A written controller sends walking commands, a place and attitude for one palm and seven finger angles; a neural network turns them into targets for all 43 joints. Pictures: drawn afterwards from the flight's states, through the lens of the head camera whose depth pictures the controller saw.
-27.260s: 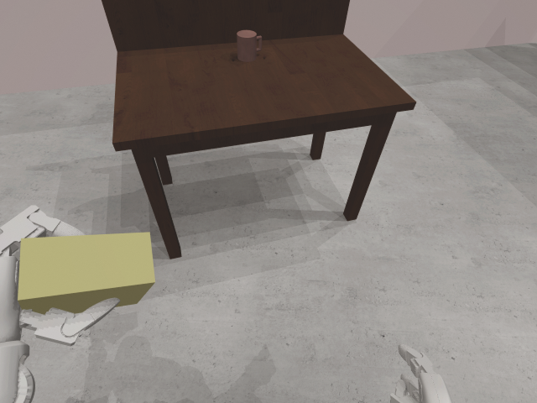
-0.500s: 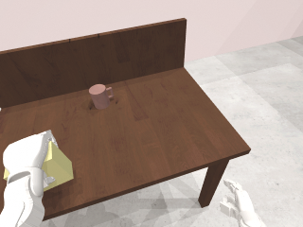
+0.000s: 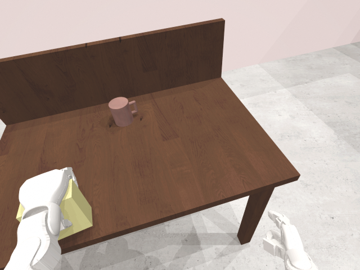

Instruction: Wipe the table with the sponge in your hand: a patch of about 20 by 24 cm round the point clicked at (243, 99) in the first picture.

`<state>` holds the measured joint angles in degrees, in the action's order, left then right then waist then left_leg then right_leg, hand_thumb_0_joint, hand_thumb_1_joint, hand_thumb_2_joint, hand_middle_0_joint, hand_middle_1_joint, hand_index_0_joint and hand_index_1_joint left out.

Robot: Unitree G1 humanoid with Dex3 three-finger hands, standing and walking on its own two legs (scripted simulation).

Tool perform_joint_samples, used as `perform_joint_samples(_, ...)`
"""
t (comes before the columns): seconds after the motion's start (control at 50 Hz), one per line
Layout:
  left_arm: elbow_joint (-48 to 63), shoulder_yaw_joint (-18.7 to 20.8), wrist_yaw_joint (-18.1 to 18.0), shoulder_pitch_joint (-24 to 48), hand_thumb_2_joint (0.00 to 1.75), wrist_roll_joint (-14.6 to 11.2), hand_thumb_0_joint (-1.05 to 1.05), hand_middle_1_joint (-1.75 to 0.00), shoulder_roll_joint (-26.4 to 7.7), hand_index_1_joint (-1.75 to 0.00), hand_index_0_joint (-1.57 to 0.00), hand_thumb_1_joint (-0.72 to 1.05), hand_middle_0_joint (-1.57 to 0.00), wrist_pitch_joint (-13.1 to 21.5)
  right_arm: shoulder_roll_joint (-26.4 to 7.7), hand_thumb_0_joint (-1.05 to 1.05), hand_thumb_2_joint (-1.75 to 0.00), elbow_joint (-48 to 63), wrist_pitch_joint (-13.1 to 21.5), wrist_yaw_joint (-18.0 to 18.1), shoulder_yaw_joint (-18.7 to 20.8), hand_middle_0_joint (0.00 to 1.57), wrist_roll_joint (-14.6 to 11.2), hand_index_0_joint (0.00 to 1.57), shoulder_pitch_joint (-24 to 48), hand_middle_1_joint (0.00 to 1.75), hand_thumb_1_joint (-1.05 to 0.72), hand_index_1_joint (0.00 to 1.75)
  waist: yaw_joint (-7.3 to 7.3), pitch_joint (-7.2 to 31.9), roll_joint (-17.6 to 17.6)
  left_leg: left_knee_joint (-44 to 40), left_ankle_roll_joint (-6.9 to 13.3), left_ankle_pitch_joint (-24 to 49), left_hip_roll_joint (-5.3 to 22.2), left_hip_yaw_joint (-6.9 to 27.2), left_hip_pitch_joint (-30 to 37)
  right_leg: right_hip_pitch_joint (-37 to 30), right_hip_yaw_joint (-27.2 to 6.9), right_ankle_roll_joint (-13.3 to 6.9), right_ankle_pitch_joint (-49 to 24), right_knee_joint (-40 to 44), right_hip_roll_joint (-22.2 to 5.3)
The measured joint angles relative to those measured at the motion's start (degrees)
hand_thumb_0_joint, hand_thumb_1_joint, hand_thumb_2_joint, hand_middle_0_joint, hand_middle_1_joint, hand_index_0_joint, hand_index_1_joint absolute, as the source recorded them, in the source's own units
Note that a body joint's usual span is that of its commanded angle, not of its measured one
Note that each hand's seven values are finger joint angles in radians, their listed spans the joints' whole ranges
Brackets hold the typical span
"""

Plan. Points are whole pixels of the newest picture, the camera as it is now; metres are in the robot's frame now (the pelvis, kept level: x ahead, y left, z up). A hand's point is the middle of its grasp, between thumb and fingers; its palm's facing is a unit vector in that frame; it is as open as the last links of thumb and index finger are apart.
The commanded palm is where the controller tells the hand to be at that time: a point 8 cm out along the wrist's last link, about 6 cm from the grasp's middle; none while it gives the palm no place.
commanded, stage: move the sponge above the wiping area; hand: left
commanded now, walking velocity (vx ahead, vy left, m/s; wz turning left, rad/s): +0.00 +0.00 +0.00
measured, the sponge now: (62, 216) +0.20 +0.33 +0.00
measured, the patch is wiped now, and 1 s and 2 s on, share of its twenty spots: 0.00 0.00 0.00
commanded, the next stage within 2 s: none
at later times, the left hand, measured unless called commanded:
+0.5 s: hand (65, 213) +0.21 +0.32 +0.01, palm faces -0.19 -0.12 -0.98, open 9.8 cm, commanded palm +0.20 +0.32 +0.09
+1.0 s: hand (72, 202) +0.23 +0.30 +0.02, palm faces -0.03 -0.05 -1.00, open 9.8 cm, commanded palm +0.20 +0.32 +0.09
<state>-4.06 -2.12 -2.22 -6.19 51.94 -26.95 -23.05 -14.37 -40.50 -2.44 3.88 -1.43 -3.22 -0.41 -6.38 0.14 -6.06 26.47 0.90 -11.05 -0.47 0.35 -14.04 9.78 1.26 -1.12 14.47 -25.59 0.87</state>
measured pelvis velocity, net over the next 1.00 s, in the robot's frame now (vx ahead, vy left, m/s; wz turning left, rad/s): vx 0.00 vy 0.01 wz -0.01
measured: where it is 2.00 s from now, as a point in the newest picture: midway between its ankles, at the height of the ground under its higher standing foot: outside the picture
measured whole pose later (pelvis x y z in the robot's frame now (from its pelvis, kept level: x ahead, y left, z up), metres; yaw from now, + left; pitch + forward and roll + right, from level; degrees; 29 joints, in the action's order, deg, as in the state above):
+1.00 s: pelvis +0.00 +0.01 -0.01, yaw +0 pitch +1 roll -1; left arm -4.2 -1.1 -10.6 -8.9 57.0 -26.2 -4.6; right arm -13.2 -41.5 0.9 4.4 1.2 -1.0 -3.1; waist -7.8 0.4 -4.1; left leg 31.4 1.4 -13.6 -0.2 0.3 -18.5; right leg 13.3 1.0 -0.8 15.6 -28.2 1.2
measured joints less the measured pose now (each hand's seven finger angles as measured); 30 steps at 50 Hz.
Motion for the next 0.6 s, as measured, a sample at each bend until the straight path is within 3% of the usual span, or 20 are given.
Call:
perform_joint_samples(0.08, 0.0, -1.0, 2.1, -1.3, 1.05, 0.9, 0.00, -1.37, 0.0, -1.37, -0.76, -0.48, -0.76, 7.3, -0.4, 0.01, -0.90, 0.1, 1.3, 0.8, 0.7, 0.20, 1.1, 0.21, -1.1, 0.30, -0.91, 0.30, -0.51, -0.8, 0.6, 0.9, 0.0, -0.4, 0.3, 0.1, -0.6, 0.5, 0.1, -0.2, 0.2, -0.6, 0.3)
perform_joint_samples(0.14, 1.2, 0.1, -0.6, -2.1, 1.05, 2.8, 0.00, -1.36, -0.5, -1.37, -0.76, -0.48, -0.76, 13.7, -0.1, 0.01, -0.90, -0.4, 2.3, 1.2, 1.6, 0.20, 1.9, 0.21, -2.1, 0.30, -0.91, 0.30, -1.19, -1.0, 1.3, 1.8, -0.3, -1.0, 0.8, -0.1, -0.9, 0.7, -0.2, -0.5, 0.3, -0.8, 0.8)
perform_joint_samples(0.18, 1.6, 1.9, -3.3, -2.4, 1.05, 3.6, 0.00, -1.36, -1.1, -1.37, -0.77, -0.48, -0.76, 15.8, 0.2, 0.01, -0.90, -1.0, 2.4, 1.2, 2.0, 0.20, 2.0, 0.21, -2.4, 0.30, -0.91, 0.30, -1.44, -0.9, 1.5, 2.1, -0.5, -1.4, 1.2, -0.5, -1.1, 0.8, -0.6, -0.6, 0.3, -0.8, 1.2)
perform_joint_samples(0.22, 1.2, 3.8, -6.0, -2.1, 1.05, 3.5, 0.00, -1.36, -1.5, -1.37, -0.77, -0.48, -0.76, 15.6, 0.4, 0.02, -0.90, -1.4, 2.3, 0.9, 2.4, 0.20, 1.8, 0.21, -2.6, 0.30, -0.91, 0.30, -1.33, -0.4, 1.6, 2.3, -0.6, -1.6, 1.4, -0.7, -1.3, 1.1, -0.9, -0.7, 0.3, -0.9, 1.4)
perform_joint_samples(0.28, -0.5, 6.5, -8.0, -1.7, 1.05, 1.5, 0.00, -1.36, -1.5, -1.37, -0.76, -0.48, -0.76, 11.9, 0.3, 0.02, -0.90, -2.1, 1.8, 0.3, 2.6, 0.20, 1.0, 0.21, -2.5, 0.30, -0.91, 0.30, -0.73, 0.4, 1.4, 2.1, -0.6, -1.6, 1.4, -0.9, -1.5, 1.5, -1.1, -0.6, 0.4, -1.0, 1.4)
perform_joint_samples(0.34, -2.8, 6.8, -6.6, -1.7, 1.05, -0.5, 0.00, -1.37, -1.5, -1.37, -0.76, -0.48, -0.76, 7.5, -0.3, 0.02, -0.90, -2.1, 1.4, -0.1, 2.6, 0.20, 0.2, 0.20, -2.6, 0.30, -0.91, 0.30, -0.01, 1.0, 1.0, 1.8, -0.5, -1.4, 1.0, -0.7, -1.6, 1.7, -0.8, -0.4, 0.5, -1.0, 1.0)
perform_joint_samples(0.4, -4.0, 5.0, -3.5, -2.8, 1.05, -1.1, 0.00, -1.37, -1.2, -1.37, -0.76, -0.48, -0.76, 6.0, -1.0, 0.02, -0.90, -1.5, 1.5, 0.1, 2.4, 0.20, -0.1, 0.20, -2.6, 0.30, -0.91, 0.30, 0.48, 0.8, 0.6, 1.9, -0.2, -1.4, 0.6, -0.3, -1.8, 1.6, -0.5, -0.2, 0.7, -1.1, 0.6)
perform_joint_samples(0.44, -4.7, 3.4, -1.7, -3.1, 1.05, -0.7, 0.00, -1.37, -0.8, -1.37, -0.76, -0.48, -0.76, 7.7, -1.2, 0.02, -0.90, -1.2, 2.1, 0.4, 2.5, 0.20, 0.2, 0.20, -2.8, 0.30, -0.91, 0.30, 0.40, 0.5, 0.6, 2.2, 0.0, -1.4, 0.4, 0.0, -2.1, 1.7, -0.1, -0.1, 0.8, -1.3, 0.5)
perform_joint_samples(0.5, -4.0, 2.5, -1.3, -3.3, 1.05, 0.8, 0.00, -1.37, -0.6, -1.37, -0.76, -0.48, -0.76, 13.1, -0.8, 0.02, -0.90, -1.0, 3.0, 1.1, 2.7, 0.20, 1.1, 0.20, -2.9, 0.30, -0.91, 0.30, -0.36, -0.3, 1.2, 3.0, 0.0, -1.7, 0.5, 0.1, -2.5, 1.9, 0.0, -0.1, 1.0, -1.6, 0.6)
perform_joint_samples(0.56, -2.5, 3.4, -4.3, -3.3, 1.05, 3.2, 0.00, -1.36, -0.7, -1.37, -0.76, -0.48, -0.76, 18.3, 0.0, 0.02, -0.90, -1.3, 3.6, 1.3, 2.8, 0.20, 2.0, 0.20, -2.7, 0.30, -0.91, 0.30, -1.13, -0.5, 1.9, 3.8, -0.1, -2.2, 0.9, -0.1, -3.0, 2.3, -0.2, -0.2, 1.0, -1.9, 0.9)
perform_joint_samples(0.6, -1.7, 4.6, -7.1, -3.1, 1.05, 4.3, 0.00, -1.36, -1.1, -1.37, -0.77, -0.48, -0.76, 19.4, 0.6, 0.01, -0.90, -1.5, 3.6, 1.0, 3.0, 0.20, 2.1, 0.20, -2.5, 0.30, -0.91, 0.30, -1.33, -0.2, 2.1, 4.3, -0.1, -2.5, 1.1, -0.3, -3.4, 2.7, -0.5, -0.3, 0.9, -2.1, 1.1)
